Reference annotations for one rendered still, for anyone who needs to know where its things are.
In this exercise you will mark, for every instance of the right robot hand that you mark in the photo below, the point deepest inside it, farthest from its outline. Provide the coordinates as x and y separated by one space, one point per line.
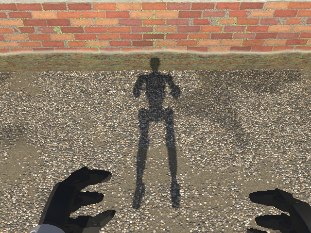
299 220

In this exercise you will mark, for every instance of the left robot hand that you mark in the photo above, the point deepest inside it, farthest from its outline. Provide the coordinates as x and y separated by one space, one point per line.
66 198

